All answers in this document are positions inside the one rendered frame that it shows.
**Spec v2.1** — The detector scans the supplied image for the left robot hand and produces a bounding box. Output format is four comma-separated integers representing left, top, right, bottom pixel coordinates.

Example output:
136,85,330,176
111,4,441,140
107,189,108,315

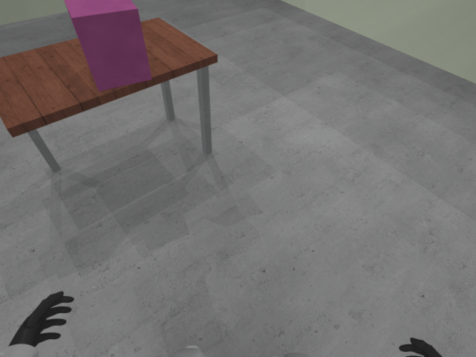
9,291,74,347

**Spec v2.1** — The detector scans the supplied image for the carton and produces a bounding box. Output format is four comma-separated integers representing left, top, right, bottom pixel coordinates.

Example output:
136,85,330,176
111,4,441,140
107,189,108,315
64,0,152,91

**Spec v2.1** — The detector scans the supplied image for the right robot hand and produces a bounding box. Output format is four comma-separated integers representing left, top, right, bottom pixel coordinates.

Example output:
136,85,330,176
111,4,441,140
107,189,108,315
399,338,442,357

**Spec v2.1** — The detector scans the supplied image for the table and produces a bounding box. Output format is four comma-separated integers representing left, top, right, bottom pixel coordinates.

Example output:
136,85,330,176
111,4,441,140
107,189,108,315
0,18,218,173

